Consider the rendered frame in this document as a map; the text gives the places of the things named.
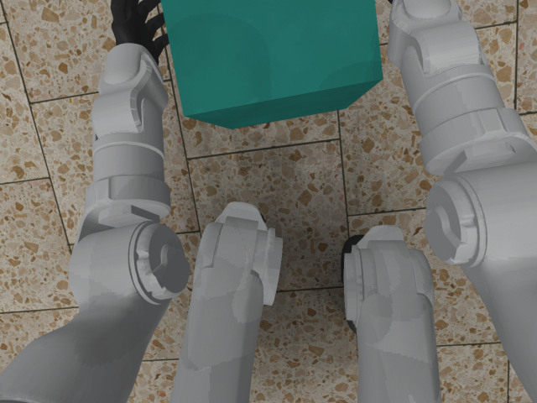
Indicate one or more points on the robot thigh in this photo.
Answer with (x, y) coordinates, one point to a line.
(226, 305)
(397, 353)

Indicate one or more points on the robot right forearm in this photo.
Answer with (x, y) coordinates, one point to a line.
(452, 91)

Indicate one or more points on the left robot hand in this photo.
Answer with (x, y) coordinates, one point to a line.
(129, 25)

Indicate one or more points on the left robot upper arm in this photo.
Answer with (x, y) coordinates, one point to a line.
(123, 280)

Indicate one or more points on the robot left forearm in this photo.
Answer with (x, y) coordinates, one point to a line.
(127, 144)

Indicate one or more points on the carton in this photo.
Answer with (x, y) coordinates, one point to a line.
(240, 63)

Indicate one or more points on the right robot upper arm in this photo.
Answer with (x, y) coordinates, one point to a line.
(485, 221)

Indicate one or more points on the robot right thigh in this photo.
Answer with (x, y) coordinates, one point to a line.
(397, 353)

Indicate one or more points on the robot left thigh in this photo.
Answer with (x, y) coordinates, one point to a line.
(226, 305)

